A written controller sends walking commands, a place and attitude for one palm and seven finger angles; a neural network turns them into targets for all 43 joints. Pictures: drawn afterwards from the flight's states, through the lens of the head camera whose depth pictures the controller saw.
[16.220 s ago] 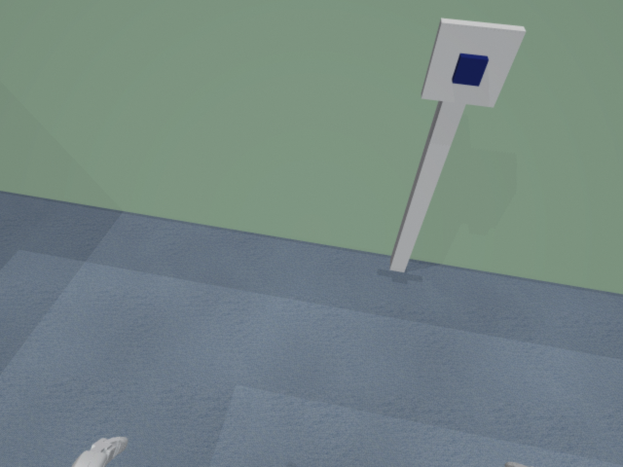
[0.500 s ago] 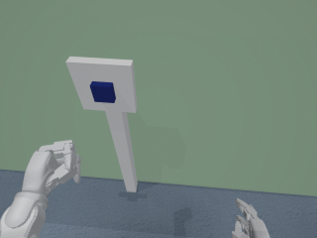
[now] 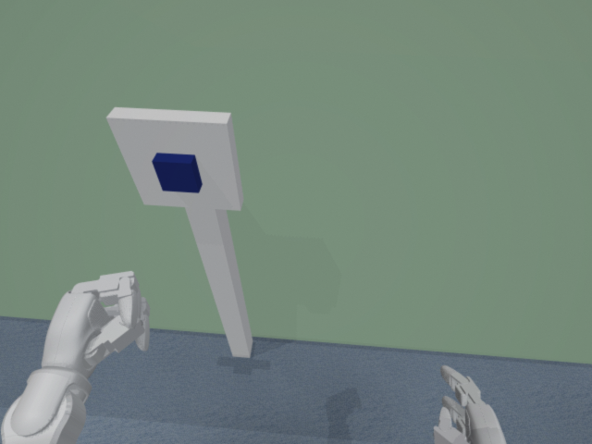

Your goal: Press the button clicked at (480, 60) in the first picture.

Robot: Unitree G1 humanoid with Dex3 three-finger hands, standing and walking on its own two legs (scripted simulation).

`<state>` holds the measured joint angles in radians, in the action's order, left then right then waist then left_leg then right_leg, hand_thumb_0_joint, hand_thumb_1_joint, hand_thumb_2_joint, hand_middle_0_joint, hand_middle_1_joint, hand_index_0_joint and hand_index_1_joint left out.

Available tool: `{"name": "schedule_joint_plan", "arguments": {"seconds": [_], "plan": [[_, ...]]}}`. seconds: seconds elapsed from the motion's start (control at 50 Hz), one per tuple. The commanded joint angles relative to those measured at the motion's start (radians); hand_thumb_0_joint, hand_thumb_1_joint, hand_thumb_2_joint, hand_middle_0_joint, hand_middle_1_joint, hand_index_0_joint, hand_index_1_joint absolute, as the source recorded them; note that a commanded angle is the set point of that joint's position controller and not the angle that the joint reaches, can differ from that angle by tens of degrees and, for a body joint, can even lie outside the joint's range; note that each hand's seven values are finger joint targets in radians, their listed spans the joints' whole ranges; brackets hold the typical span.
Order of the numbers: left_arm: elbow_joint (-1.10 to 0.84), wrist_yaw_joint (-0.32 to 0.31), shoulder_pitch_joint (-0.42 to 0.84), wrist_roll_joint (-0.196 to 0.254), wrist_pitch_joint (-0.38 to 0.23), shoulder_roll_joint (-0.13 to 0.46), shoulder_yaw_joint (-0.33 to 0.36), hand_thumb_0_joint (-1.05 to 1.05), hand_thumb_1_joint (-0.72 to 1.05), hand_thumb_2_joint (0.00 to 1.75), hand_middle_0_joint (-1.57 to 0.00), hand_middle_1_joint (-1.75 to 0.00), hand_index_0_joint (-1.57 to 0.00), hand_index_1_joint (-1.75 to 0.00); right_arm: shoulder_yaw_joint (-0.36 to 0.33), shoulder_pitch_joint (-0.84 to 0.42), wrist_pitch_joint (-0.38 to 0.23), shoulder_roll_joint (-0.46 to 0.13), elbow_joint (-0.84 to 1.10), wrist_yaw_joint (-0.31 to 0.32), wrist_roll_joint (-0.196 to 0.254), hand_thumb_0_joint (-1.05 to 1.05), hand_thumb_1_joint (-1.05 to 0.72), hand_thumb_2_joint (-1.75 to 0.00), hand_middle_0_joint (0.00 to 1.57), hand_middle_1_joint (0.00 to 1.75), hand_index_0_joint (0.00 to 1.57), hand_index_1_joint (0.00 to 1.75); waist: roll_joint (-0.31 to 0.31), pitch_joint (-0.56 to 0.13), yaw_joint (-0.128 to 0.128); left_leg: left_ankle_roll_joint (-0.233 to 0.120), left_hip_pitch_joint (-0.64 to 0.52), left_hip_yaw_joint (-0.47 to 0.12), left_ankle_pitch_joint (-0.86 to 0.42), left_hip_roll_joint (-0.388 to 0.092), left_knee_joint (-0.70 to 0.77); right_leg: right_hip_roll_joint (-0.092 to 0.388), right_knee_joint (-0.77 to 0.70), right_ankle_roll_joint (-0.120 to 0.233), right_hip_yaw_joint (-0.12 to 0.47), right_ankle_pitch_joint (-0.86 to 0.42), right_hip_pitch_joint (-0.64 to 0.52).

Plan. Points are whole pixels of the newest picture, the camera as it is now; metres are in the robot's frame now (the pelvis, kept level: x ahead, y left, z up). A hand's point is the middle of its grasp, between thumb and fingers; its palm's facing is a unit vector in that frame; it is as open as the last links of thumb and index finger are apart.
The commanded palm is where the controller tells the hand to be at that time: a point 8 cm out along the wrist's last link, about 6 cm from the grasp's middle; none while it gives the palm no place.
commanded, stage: aim a knuckle at the button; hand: left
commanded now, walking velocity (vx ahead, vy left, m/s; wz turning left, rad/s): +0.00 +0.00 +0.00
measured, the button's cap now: (179, 172) +0.49 +0.23 +0.10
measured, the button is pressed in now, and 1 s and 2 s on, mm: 0 0 0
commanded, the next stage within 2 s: none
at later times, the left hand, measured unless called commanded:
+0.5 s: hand (161, 269) +0.31 +0.21 +0.08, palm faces +0.04 -1.00 -0.04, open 3.1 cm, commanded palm +0.28 +0.26 +0.09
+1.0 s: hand (175, 241) +0.37 +0.21 +0.07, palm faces +0.05 -1.00 -0.02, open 3.1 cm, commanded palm +0.35 +0.26 +0.08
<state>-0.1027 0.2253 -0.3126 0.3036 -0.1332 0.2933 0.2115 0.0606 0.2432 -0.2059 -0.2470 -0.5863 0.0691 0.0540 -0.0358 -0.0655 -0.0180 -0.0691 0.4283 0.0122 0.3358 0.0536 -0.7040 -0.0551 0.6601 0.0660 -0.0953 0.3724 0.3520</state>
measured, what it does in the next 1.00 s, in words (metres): stands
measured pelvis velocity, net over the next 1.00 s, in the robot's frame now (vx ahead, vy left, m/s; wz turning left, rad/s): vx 0.00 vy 0.00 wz -0.03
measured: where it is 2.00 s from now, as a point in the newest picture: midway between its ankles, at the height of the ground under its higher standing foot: outside the picture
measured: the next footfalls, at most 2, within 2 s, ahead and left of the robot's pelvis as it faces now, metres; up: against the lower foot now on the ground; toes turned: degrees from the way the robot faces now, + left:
none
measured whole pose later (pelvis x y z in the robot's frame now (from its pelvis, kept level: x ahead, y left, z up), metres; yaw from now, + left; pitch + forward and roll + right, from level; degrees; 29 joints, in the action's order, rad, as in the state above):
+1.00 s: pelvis +0.00 +0.00 -0.01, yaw -1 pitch +8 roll -1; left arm 0.56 0.23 0.29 0.25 -0.22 0.35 0.28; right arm 0.05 0.27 -0.07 -0.26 -0.61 0.06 0.06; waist -0.01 -0.06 0.04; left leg -0.07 0.53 0.04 0.35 0.04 -0.74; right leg -0.06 0.71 0.07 -0.07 0.38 0.47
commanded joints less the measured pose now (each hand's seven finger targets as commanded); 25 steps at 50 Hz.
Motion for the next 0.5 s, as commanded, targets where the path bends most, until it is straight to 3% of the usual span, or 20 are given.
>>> {"name": "schedule_joint_plan", "arguments": {"seconds": [0.0, 0.06, 0.1, 0.2, 0.26, 0.28, 0.3, 0.32, 0.36, 0.44, 0.46, 0.48], "plan": [[-0.127, -0.002, 0.279, 0.018, -0.095, 0.193, 0.126, 0.00, 0.90, 0.90, -1.30, -1.50, -1.30, -1.50, -0.055, -0.088, -0.047, -0.139, 0.128, 0.012, 0.001, 0.00, -0.90, -0.90, 0.20, 0.30, 0.20, 0.30, -0.018, -0.073, 0.036, 0.031, -0.101, -0.091, -0.131, -0.055, 0.100, 0.036, -0.115, -0.040, 0.073, -0.134, 0.058], [-0.027, 0.034, 0.351, 0.026, -0.084, 0.212, 0.130, 0.00, 0.90, 0.90, -1.30, -1.50, -1.30, -1.50, -0.057, -0.090, -0.038, -0.148, 0.118, 0.021, 0.006, 0.00, -0.90, -0.90, 0.20, 0.30, 0.20, 0.30, 0.009, -0.091, 0.041, 0.021, -0.068, -0.081, -0.126, -0.047, 0.078, 0.044, -0.129, -0.049, 0.108, -0.137, 0.033], [0.026, 0.063, 0.380, 0.036, -0.071, 0.227, 0.141, 0.00, 0.90, 0.90, -1.30, -1.50, -1.30, -1.50, -0.058, -0.089, -0.035, -0.149, 0.121, 0.026, 0.010, 0.00, -0.90, -0.90, 0.20, 0.30, 0.20, 0.30, 0.020, -0.131, 0.031, 0.020, -0.061, -0.071, -0.142, -0.042, 0.068, 0.058, -0.135, -0.057, 0.135, -0.170, -0.006], [0.097, 0.095, 0.476, 0.047, -0.074, 0.269, 0.181, 0.00, 0.90, 0.90, -1.30, -1.50, -1.30, -1.50, -0.057, -0.087, -0.029, -0.147, 0.117, 0.028, 0.012, 0.00, -0.90, -0.90, 0.20, 0.30, 0.20, 0.30, 0.003, -0.196, 0.020, 0.019, -0.053, -0.063, -0.199, -0.042, 0.045, 0.080, -0.120, -0.079, 0.176, -0.298, -0.067], [0.140, 0.086, 0.477, 0.047, -0.086, 0.299, 0.219, 0.00, 0.90, 0.90, -1.30, -1.50, -1.30, -1.50, -0.059, -0.077, -0.021, -0.148, 0.118, 0.022, 0.012, 0.00, -0.90, -0.90, 0.20, 0.30, 0.20, 0.30, 0.032, -0.212, 0.007, 0.020, -0.031, -0.059, -0.227, -0.044, 0.042, 0.083, -0.103, -0.091, 0.179, -0.365, -0.094], [0.147, 0.086, 0.498, 0.043, -0.088, 0.277, 0.198, 0.00, 0.90, 0.90, -1.30, -1.50, -1.30, -1.50, -0.059, -0.080, -0.019, -0.147, 0.121, 0.020, 0.013, 0.00, -0.90, -0.90, 0.20, 0.30, 0.20, 0.30, 0.019, -0.202, 0.016, 0.020, -0.033, -0.052, -0.229, -0.043, 0.041, 0.086, -0.100, -0.093, 0.181, -0.391, -0.082], [0.169, 0.082, 0.491, 0.042, -0.092, 0.302, 0.226, 0.00, 0.90, 0.90, -1.30, -1.50, -1.30, -1.50, -0.063, -0.071, -0.016, -0.150, 0.117, 0.019, 0.014, 0.00, -0.90, -0.90, 0.20, 0.30, 0.20, 0.30, 0.030, -0.205, 0.010, 0.021, -0.031, -0.053, -0.232, -0.044, 0.041, 0.086, -0.097, -0.097, 0.181, -0.406, -0.086], [0.169, 0.083, 0.487, 0.040, -0.095, 0.285, 0.213, 0.00, 0.90, 0.90, -1.30, -1.50, -1.30, -1.50, -0.063, -0.073, -0.015, -0.148, 0.122, 0.015, 0.014, 0.00, -0.90, -0.90, 0.20, 0.30, 0.20, 0.30, -0.004, -0.206, 0.007, 0.022, -0.038, -0.049, -0.242, -0.041, 0.044, 0.086, -0.091, -0.095, 0.176, -0.424, -0.085], [0.174, 0.082, 0.456, 0.038, -0.099, 0.281, 0.212, 0.00, 0.90, 0.90, -1.30, -1.50, -1.30, -1.50, -0.068, -0.066, -0.011, -0.151, 0.129, 0.010, 0.013, 0.00, -0.90, -0.90, 0.20, 0.30, 0.20, 0.30, 0.006, -0.218, 0.002, 0.019, -0.046, -0.046, -0.266, -0.043, 0.039, 0.081, -0.081, -0.099, 0.169, -0.462, -0.086], [0.174, 0.077, 0.499, 0.029, -0.103, 0.260, 0.183, 0.00, 0.90, 0.90, -1.30, -1.50, -1.30, -1.50, -0.076, -0.053, 0.000, -0.155, 0.133, 0.007, 0.015, 0.00, -0.90, -0.90, 0.20, 0.30, 0.20, 0.30, -0.010, -0.215, 0.016, 0.018, -0.069, -0.040, -0.272, -0.043, 0.045, 0.068, -0.073, -0.088, 0.142, -0.451, -0.045], [0.170, 0.073, 0.529, 0.029, -0.107, 0.250, 0.171, 0.00, 0.90, 0.90, -1.30, -1.50, -1.30, -1.50, -0.077, -0.048, 0.003, -0.158, 0.131, 0.007, 0.014, 0.00, -0.90, -0.90, 0.20, 0.30, 0.20, 0.30, 0.036, -0.211, 0.030, 0.014, -0.063, -0.043, -0.272, -0.046, 0.039, 0.065, -0.073, -0.094, 0.143, -0.449, -0.042], [0.175, 0.070, 0.539, 0.026, -0.111, 0.257, 0.176, 0.00, 0.90, 0.90, -1.30, -1.50, -1.30, -1.50, -0.080, -0.045, 0.005, -0.159, 0.127, 0.008, 0.014, 0.00, -0.90, -0.90, 0.20, 0.30, 0.20, 0.30, 0.011, -0.223, 0.026, 0.015, -0.068, -0.041, -0.267, -0.044, 0.041, 0.065, -0.073, -0.090, 0.144, -0.438, -0.036]]}}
